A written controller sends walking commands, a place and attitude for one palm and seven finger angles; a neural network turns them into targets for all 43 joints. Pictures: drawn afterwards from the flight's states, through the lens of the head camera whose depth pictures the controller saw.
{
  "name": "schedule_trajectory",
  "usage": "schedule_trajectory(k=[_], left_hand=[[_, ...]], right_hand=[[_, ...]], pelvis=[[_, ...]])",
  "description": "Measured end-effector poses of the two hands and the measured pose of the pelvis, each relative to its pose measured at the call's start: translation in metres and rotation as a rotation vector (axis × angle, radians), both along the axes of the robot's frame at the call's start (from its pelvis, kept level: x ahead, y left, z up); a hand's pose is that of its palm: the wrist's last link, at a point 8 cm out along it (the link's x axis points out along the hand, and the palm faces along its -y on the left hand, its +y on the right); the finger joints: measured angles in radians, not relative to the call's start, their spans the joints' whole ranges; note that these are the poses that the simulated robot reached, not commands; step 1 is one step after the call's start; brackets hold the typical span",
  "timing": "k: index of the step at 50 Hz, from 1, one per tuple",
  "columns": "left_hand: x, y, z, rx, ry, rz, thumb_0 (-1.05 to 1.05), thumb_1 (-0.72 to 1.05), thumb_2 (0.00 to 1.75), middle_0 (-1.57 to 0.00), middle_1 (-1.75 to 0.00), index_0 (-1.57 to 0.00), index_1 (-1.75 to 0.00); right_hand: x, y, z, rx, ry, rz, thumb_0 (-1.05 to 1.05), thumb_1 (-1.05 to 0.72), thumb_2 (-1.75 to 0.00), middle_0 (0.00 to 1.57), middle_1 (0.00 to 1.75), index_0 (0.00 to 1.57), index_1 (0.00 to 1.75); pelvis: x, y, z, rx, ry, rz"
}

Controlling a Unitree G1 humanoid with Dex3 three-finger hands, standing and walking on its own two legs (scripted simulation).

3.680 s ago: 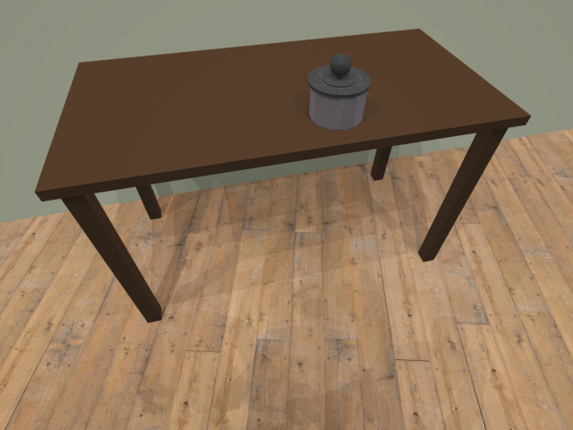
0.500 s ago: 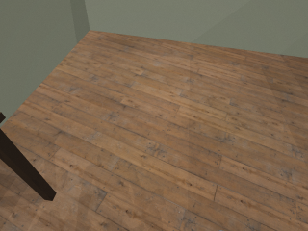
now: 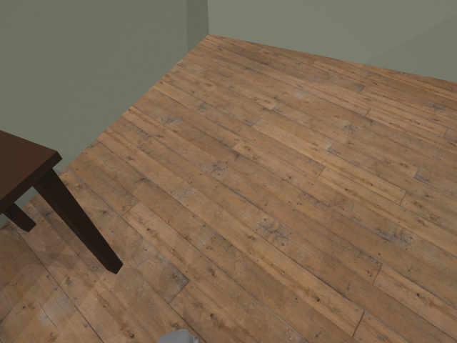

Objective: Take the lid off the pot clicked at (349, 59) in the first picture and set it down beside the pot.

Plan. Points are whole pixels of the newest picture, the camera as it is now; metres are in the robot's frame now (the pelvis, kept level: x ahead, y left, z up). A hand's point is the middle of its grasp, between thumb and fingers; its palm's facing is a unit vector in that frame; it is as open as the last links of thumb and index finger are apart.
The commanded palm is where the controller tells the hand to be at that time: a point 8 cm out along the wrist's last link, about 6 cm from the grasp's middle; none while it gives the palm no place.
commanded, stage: turn to face it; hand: left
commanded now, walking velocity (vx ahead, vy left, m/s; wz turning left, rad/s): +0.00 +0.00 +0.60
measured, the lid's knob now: out of the picture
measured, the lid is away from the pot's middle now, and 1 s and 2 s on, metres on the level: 0.00 0.00 0.00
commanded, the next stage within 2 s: take the last steps up to it in 1.88 s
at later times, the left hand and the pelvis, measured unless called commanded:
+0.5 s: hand out of the picture +0.02 +0.23 -0.15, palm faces +0.33 -0.89 -0.31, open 7.4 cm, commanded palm none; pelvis +0.01 -0.01 +0.00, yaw +17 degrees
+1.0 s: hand out of the picture -0.10 +0.22 -0.18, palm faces +0.62 -0.75 -0.25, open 7.4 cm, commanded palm none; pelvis -0.01 +0.02 +0.00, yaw +36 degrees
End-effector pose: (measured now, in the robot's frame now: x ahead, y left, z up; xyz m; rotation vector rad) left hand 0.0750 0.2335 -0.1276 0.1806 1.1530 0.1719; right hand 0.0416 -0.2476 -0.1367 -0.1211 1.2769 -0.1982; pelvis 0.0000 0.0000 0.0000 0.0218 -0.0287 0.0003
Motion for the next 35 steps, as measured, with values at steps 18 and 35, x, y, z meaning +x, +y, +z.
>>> schedule_trajectory(k=[18, 35], left_hand=[[-0.065, 0.063, -0.002, 0.030, 0.055, 0.246, 0.00, 0.91, 0.90, -0.20, -0.30, -0.19, -0.30], [-0.129, -0.002, 0.012, 0.052, 0.077, 0.453, 0.00, 0.90, 0.90, -0.21, -0.30, -0.20, -0.30]], right_hand=[[0.107, 0.028, 0.025, -0.074, -0.140, 0.285, 0.00, -0.91, -0.90, 0.20, 0.29, 0.20, 0.30], [0.137, 0.018, 0.001, -0.001, -0.031, 0.469, 0.01, -0.91, -0.90, 0.20, 0.29, 0.20, 0.30]], pelvis=[[0.004, 0.018, 0.000, -0.049, 0.013, 0.202], [0.008, -0.020, 0.002, 0.001, 0.016, 0.447]])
